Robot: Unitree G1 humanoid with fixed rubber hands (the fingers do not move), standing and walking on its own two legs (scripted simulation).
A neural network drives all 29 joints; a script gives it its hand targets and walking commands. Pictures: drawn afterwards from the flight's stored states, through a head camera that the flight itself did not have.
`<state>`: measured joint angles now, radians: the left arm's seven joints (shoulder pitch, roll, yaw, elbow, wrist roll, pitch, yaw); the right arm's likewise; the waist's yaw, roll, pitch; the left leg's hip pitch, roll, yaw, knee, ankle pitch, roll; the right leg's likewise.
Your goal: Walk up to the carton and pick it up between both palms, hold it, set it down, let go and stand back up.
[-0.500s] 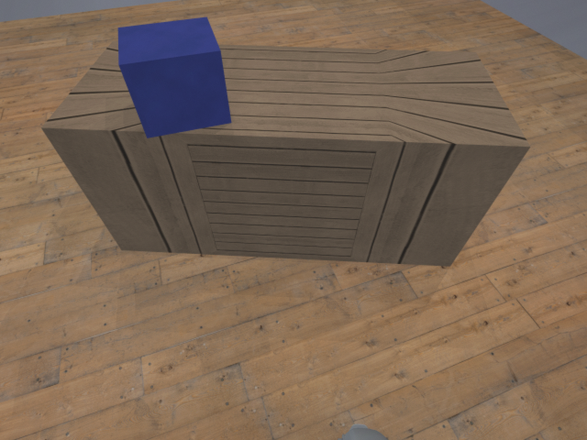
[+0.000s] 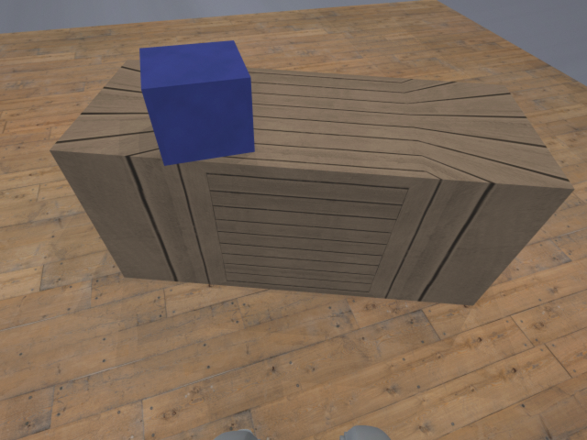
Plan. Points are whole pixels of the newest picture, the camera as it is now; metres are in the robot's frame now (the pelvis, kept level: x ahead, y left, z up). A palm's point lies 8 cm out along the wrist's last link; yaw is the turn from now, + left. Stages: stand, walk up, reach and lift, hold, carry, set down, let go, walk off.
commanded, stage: walk up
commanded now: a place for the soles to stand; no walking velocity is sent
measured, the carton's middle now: (199, 102) +0.88 +0.25 -0.01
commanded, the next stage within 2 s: none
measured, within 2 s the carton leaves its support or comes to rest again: neither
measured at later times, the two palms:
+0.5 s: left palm out of the picture +0.12 +0.32 -0.10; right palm (498, 434) +0.17 -0.29 -0.10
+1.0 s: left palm (47, 375) +0.24 +0.37 -0.10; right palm (448, 393) +0.23 -0.24 -0.12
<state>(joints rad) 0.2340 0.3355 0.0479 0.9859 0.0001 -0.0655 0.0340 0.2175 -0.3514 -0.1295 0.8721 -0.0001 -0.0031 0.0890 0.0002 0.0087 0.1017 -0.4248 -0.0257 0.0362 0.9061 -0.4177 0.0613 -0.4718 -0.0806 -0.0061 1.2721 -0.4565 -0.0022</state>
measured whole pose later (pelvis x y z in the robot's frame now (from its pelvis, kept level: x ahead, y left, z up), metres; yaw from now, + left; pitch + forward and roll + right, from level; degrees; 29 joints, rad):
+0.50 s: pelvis +0.10 +0.01 +0.01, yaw -1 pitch -2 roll -1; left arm 0.32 0.34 0.05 0.98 0.00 -0.11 0.05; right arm 0.22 -0.35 -0.13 0.84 0.00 0.03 0.09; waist 0.00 0.04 0.08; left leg -0.54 0.03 0.02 1.12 -0.46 0.00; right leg -0.40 -0.07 -0.01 0.81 -0.38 0.00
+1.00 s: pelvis +0.18 +0.07 +0.00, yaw -2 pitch -2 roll +1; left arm 0.25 0.34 0.05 0.98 0.00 -0.11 0.07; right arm 0.26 -0.36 -0.14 0.85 0.00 0.03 0.08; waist 0.00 0.03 0.11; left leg -0.44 -0.02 0.09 1.02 -0.46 0.04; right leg -0.49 -0.06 -0.01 0.87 -0.33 0.00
